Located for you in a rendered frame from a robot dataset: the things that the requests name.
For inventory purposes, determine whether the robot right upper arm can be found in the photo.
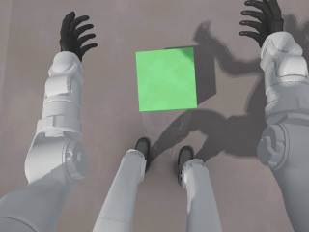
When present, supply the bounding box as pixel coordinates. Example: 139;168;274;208
257;123;309;232

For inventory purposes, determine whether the left robot thigh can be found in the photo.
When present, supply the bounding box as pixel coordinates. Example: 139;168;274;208
92;154;147;232

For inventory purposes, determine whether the robot right forearm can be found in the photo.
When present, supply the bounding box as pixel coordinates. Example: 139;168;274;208
260;31;309;127

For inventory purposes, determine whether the right robot shin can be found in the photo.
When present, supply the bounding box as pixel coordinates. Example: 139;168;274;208
181;159;210;177

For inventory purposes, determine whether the robot left hand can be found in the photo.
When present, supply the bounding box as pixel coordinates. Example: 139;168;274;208
59;11;98;62

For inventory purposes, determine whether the robot left forearm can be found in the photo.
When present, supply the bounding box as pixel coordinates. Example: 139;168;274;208
24;51;85;180

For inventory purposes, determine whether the robot left upper arm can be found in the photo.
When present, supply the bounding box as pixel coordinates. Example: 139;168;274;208
0;138;90;232

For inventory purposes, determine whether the carton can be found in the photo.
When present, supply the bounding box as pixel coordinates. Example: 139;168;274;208
135;47;197;112

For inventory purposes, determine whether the robot right hand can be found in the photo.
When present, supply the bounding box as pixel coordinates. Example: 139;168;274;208
239;0;284;48

